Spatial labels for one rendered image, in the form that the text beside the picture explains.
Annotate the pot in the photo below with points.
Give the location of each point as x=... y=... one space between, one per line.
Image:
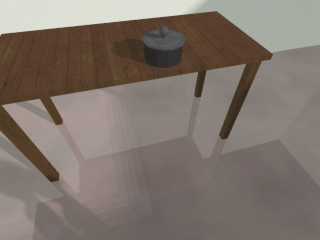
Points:
x=163 y=58

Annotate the lid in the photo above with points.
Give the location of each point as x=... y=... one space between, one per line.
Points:
x=172 y=41

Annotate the knob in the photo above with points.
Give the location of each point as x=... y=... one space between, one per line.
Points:
x=164 y=31

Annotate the table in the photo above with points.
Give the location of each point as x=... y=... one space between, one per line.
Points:
x=40 y=64

